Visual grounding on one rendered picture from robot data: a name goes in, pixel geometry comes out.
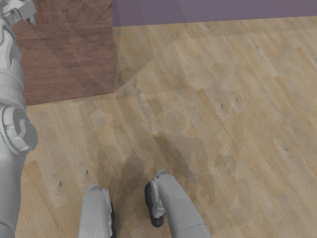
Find cabinet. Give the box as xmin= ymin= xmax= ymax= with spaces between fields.
xmin=12 ymin=0 xmax=114 ymax=106

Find robot left upper arm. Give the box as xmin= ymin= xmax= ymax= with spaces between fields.
xmin=0 ymin=105 xmax=38 ymax=238

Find robot left thigh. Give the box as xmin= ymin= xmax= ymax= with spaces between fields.
xmin=77 ymin=188 xmax=112 ymax=238

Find right robot foot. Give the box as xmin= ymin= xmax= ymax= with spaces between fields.
xmin=145 ymin=182 xmax=164 ymax=228

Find left robot hand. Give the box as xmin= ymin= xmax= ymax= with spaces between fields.
xmin=0 ymin=0 xmax=37 ymax=29

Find robot left forearm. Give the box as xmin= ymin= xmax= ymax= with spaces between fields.
xmin=0 ymin=19 xmax=27 ymax=114

